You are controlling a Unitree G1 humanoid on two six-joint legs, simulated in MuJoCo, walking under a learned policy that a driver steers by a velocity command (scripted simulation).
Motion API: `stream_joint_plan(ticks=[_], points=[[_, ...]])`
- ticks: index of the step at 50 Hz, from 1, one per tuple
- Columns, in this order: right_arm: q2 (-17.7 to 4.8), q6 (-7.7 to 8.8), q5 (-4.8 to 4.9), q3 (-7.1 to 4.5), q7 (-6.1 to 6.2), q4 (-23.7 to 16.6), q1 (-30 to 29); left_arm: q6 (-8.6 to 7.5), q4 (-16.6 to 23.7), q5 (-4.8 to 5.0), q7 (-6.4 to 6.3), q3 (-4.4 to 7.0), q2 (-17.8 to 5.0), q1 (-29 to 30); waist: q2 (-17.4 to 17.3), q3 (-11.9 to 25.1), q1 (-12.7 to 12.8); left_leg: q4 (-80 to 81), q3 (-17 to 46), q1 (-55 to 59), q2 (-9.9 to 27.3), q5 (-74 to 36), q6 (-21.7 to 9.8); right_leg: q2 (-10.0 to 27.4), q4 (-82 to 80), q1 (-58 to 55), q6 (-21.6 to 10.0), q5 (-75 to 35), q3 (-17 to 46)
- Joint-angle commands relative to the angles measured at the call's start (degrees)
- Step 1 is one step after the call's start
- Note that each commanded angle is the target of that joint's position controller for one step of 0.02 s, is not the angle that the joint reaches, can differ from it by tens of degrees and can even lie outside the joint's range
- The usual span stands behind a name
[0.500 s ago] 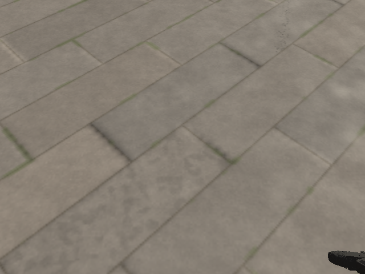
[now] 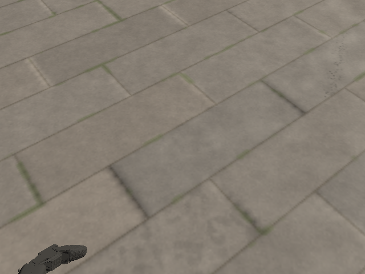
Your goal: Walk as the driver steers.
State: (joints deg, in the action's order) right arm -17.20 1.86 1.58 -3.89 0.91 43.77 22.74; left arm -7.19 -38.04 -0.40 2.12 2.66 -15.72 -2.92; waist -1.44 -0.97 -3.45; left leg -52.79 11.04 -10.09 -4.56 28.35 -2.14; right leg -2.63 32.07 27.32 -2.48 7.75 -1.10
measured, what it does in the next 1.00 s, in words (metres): walks ahead: left foot, then right foot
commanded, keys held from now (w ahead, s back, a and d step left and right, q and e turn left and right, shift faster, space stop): w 0.66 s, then w+e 0.34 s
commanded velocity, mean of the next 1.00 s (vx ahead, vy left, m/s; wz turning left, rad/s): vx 0.50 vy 0.00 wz -0.03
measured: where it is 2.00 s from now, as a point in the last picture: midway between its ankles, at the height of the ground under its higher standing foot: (189, 173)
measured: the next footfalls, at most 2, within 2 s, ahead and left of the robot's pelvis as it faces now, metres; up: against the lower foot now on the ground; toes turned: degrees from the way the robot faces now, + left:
left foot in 0.44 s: +0.40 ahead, +0.16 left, +0.00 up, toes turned +3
right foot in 0.98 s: +0.70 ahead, -0.08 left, +0.00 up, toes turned -7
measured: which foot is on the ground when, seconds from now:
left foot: up 0.00-0.42, down 0.44-0.98, up 1.00-1.00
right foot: down 0.00-0.46, up 0.48-0.96, down 0.98-1.00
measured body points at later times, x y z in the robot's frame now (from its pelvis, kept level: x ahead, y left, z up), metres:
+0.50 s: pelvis +0.27 +0.05 +0.01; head +0.31 +0.06 +0.45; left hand +0.27 +0.34 -0.13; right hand +0.51 -0.18 -0.06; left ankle +0.36 +0.15 -0.72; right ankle +0.12 -0.10 -0.67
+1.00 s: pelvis +0.56 +0.02 -0.01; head +0.59 +0.01 +0.44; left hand +0.79 +0.24 -0.08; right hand +0.55 -0.28 -0.13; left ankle +0.37 +0.15 -0.69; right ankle +0.66 -0.08 -0.72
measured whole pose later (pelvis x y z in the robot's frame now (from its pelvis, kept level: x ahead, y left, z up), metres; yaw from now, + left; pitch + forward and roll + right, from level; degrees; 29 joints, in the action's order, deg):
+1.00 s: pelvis +0.56 +0.02 -0.01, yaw -6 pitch +3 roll +1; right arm -17.5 2.4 -0.3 -3.5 0.9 48.6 19.4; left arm -3.4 -38.4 1.0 3.2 2.4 -16.2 -4.8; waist 0.6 -1.6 -2.9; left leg -36.5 -6.9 -0.8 1.9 28.5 0.9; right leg -1.2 34.6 30.4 -5.6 6.8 -1.8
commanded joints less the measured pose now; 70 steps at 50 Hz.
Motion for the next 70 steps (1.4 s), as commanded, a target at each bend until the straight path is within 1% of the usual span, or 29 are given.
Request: stream_joint_plan(ticks=[1, 3, 6, 9, 12, 18, 21, 22, 23, 24, 25, 26, 27, 28, 32, 38, 44, 46, 48, 49, 50, 51, 52, 54, 55, 57, 62, 66, 70], points=[[-7.88, 1.72, 0.85, -0.88, -0.27, -5.87, -2.43, 0.91, -0.7, 0.94, -0.59, 2.83, -7.59, -15.37, 6.96, 8.87, 8.68, -24.86, -1.06, -33.83, 4.25, -2.39, 0.94, 22.18, -15.43, -37.42, -12.28, 18.61, 34.97], [-6.46, 1.97, -0.92, -0.88, -0.45, -7.43, -7.65, 1.14, -0.87, -0.21, -0.8, 1.91, -5.71, -10.83, 4.0, 1.54, 5.45, -17.34, -3.36, -30.74, 8.43, -8.18, 0.63, 17.88, -18.39, -23.84, -10.97, 7.44, 25.03], [-3.18, 1.52, -0.8, -0.17, -0.83, -6.42, -5.29, 0.64, -1.89, 0.21, -0.81, 1.76, -5.54, -10.51, 6.61, 1.34, 3.07, -10.8, -5.54, -26.22, 10.2, -10.21, 1.18, 15.28, -21.73, -18.3, -11.37, -0.42, 18.34], [-1.64, 1.78, -1.56, 0.81, -0.93, -7.92, -10.35, 0.59, -3.27, 0.79, -1.14, 2.44, -8.26, -11.81, 5.26, 0.1, 4.04, -0.37, -7.05, -27.3, 11.27, -17.09, 2.29, 15.06, -23.96, -17.5, -11.88, -5.78, 13.23], [-0.83, 2.47, -1.31, 1.4, -1.54, -8.77, -16.13, 1.23, -4.37, 1.31, -1.36, 2.61, -9.54, -13.45, 4.9, -0.7, 6.12, 11.41, -8.83, -24.07, 10.06, -26.84, 2.63, 13.07, -24.14, -17.17, -10.01, -7.7, 8.02], [-2.47, 3.13, -0.42, 0.96, -2.98, -11.38, -24.08, 2.88, -7.55, 2.1, -1.49, 2.89, -11.27, -19.17, 5.66, -2.23, 8.14, 21.86, -9.95, -21.79, 7.62, -27.01, 0.84, 16.46, -20.61, -24.74, -7.98, -8.98, 8.21], [-5.69, 3.32, -0.91, -0.82, -2.9, -9.08, -15.2, 3.86, -7.95, 2.19, -2.0, 2.85, -11.76, -17.94, 5.66, 2.99, 2.05, 26.35, -12.8, -7.33, 4.62, -24.03, -2.36, 14.71, -8.76, -25.91, -5.26, -25.55, 5.24], [-8.71, 3.2, -1.2, -2.22, -2.34, -6.78, -6.13, 3.84, -7.49, 1.54, -2.19, 1.98, -9.75, -17.94, 4.39, 9.32, -2.02, 25.09, -10.29, 6.59, 7.17, -24.78, -4.58, 11.86, 3.09, -20.14, -3.24, -24.71, 2.66], [-14.85, 2.83, -2.49, -3.57, -1.77, -5.99, 1.87, 3.02, -5.14, 0.36, -2.11, 0.11, -4.56, -21.46, -6.69, 18.98, -2.75, 24.32, 11.32, 28.69, 22.38, -22.33, -12.06, 5.27, 25.39, -0.23, 0.77, -4.99, -1.01], [-13.27, 2.48, -1.32, -3.18, -1.99, -5.02, 3.73, 1.92, -5.38, 0.97, -2.0, -0.38, -3.81, -22.59, -14.83, 23.36, -2.55, 32.96, 30.2, 33.57, 27.54, -12.96, -17.06, 0.38, 37.21, 12.0, 1.93, 24.79, 4.27], [-9.64, 2.45, -0.93, -1.9, -2.1, -5.14, 0.93, 1.19, -4.63, 2.33, -1.6, 1.08, -9.28, -18.53, -9.29, 15.52, -2.97, 34.73, 25.31, 28.12, 25.63, -7.99, -14.69, 4.01, 41.68, 17.96, 1.39, 23.13, 6.93], [-7.86, 2.43, -0.99, -1.27, -2.06, -5.57, -2.48, 0.9, -3.46, 2.77, -1.41, 1.13, -9.55, -14.27, -6.49, 9.61, -1.92, 35.57, 17.62, 20.91, 23.25, -9.96, -12.9, 6.6, 40.63, 18.72, 0.88, 18.14, 5.36], [-6.41, 2.51, -1.41, -0.74, -2.27, -5.66, -5.86, 0.99, -3.16, 1.94, -1.5, 1.1, -8.9, -12.33, -3.13, 5.43, -0.19, 37.43, 12.5, 13.46, 20.84, -14.66, -12.1, 8.43, 37.35, 17.0, 1.19, 13.94, 4.47], [-4.94, 2.8, -1.8, -0.29, -2.42, -5.87, -8.25, 1.49, -3.31, 1.18, -1.59, 1.4, -8.57, -12.44, -3.44, 3.47, 1.71, 39.28, 8.99, 8.09, 18.99, -18.86, -11.52, 10.04, 34.11, 13.94, 1.55, 10.88, 4.91], [-5.86, 4.08, -1.61, -0.74, -2.31, -4.31, -9.51, 3.37, -3.5, 0.72, -1.74, 0.82, -5.45, -13.02, -3.1, 1.39, 4.62, 44.22, 1.32, 0.19, 17.12, -28.59, -12.66, 10.87, 27.82, 9.97, 3.74, 4.55, 4.2], [-8.08, 4.05, -1.71, -1.24, -1.3, -1.01, -5.92, 3.04, -1.04, 1.35, -0.64, -0.23, -3.35, -2.52, -1.39, -1.57, 0.74, 46.22, -9.25, 2.02, 15.55, -30.18, -9.4, 8.88, 8.0, 8.89, 3.19, -13.41, 2.6], [-9.19, 2.54, -0.99, -1.84, -0.8, 2.51, -2.3, 3.04, 3.11, 1.58, 1.19, -0.08, -4.12, 4.15, -0.95, -3.58, -1.04, 41.99, -12.59, 14.45, 19.95, -34.41, -7.15, 6.78, 1.38, 12.68, -0.4, -7.75, 2.28], [-10.32, 1.73, -0.89, -2.19, -0.31, 2.37, -3.42, 3.13, 3.63, 1.21, 1.64, 0.49, -5.24, 2.15, -2.34, -1.35, 0.78, 35.89, -14.56, 16.63, 19.89, -50.43, -5.61, 4.22, 1.06, 7.94, -2.24, -1.81, -0.87], [-10.67, 0.62, -1.04, -2.17, 0.57, 1.6, -4.61, 3.46, 0.94, 1.19, 1.22, 3.0, -9.24, -10.49, -2.14, 6.65, 7.65, 17.91, -18.65, 13.35, 16.79, -65.83, -2.78, -0.72, -1.17, -10.12, -5.1, -1.67, -4.14], [-9.01, 0.84, -2.14, -1.28, 1.14, 0.11, -3.5, 3.9, -0.69, 1.4, 0.34, 4.78, -13.9, -20.03, 3.34, 13.07, 11.12, 0.59, -19.54, -0.03, 14.4, -51.77, -0.44, 6.23, -0.74, -28.14, -8.69, -4.52, 7.57], [-0.94, 2.58, -3.56, 1.45, -0.08, -2.23, 3.04, 3.73, -0.52, 1.92, 0.23, 5.57, -19.24, -20.35, 17.91, 19.24, 5.44, -19.65, -15.38, -26.2, 1.66, -0.61, 3.59, 20.27, -6.59, -48.47, -20.29, 5.41, 40.22], [-6.28, 4.69, -1.8, 0.51, -1.1, -1.76, -1.9, 3.65, -0.02, 2.07, 0.11, 4.2, -13.53, -22.58, 11.66, 23.39, 9.77, -25.56, -4.73, -33.16, 2.45, 3.99, 2.87, 21.31, -13.26, -51.97, -20.28, 12.4, 48.05], [-8.45, 5.9, 0.25, -0.09, -1.67, -3.73, -7.51, 3.43, 0.0, 1.45, -0.18, 3.6, -11.59, -20.19, 9.34, 14.73, 10.24, -25.07, -4.78, -37.13, 5.2, -0.88, 1.81, 19.56, -14.19, -46.14, -17.4, 8.76, 39.47], [-7.57, 6.59, -1.5, 0.06, -1.0, -4.53, -11.26, 3.42, 1.45, 1.07, -0.54, 3.01, -9.49, -13.58, 1.27, 6.35, 6.41, -16.02, -5.81, -32.78, 9.15, -7.9, 1.79, 15.25, -15.05, -30.19, -14.72, -3.88, 28.21], [-7.78, 6.07, -2.06, -0.29, -0.88, -4.68, -10.53, 3.42, 2.39, 0.38, -0.74, 2.56, -8.4, -11.74, 2.54, 5.42, 4.35, -13.64, -5.47, -28.67, 10.19, -9.5, 2.19, 13.8, -16.33, -24.91, -14.52, -8.79, 25.41], [-6.51, 4.82, -2.46, -0.24, -0.82, -4.84, -9.04, 3.38, 2.9, 0.6, -1.07, 2.63, -8.22, -10.73, 3.8, 4.54, 2.58, -9.39, -6.14, -25.83, 10.35, -10.3, 3.75, 12.54, -18.29, -19.7, -15.2, -12.79, 22.94], [-3.07, 3.8, -3.06, 0.9, -0.47, -6.78, -16.39, 4.44, 1.53, 1.15, -2.98, 3.74, -11.19, -12.38, 4.84, 1.83, 3.91, 10.07, -9.23, -19.58, 5.86, -24.9, 6.66, 6.38, -15.35, -9.89, -10.73, -28.03, 12.71], [-3.75, 3.73, -1.92, 0.62, -1.28, -8.19, -21.68, 6.37, 0.05, 1.77, -3.92, 3.92, -10.97, -15.97, 6.98, 4.16, 6.16, 20.68, -7.87, -14.75, 1.84, -32.47, 6.13, 6.26, -11.0, -12.59, -7.32, -20.77, 17.0], [-6.33, 4.52, -2.57, -0.75, -1.61, -6.73, -16.5, 7.03, 1.0, 1.25, -4.64, 3.42, -8.59, -12.94, 8.19, 5.9, 2.69, 28.29, -6.45, -9.8, 3.51, -33.58, 2.71, 7.07, -0.77, -19.03, -4.73, -18.12, 21.91]])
